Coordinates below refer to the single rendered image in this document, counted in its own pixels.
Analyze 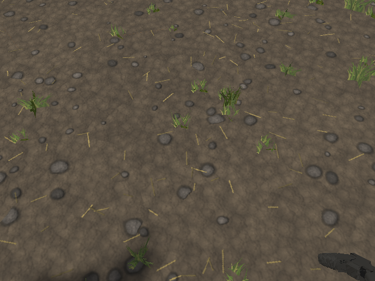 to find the robot right hand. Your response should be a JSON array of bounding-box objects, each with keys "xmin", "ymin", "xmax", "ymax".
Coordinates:
[{"xmin": 318, "ymin": 253, "xmax": 375, "ymax": 281}]

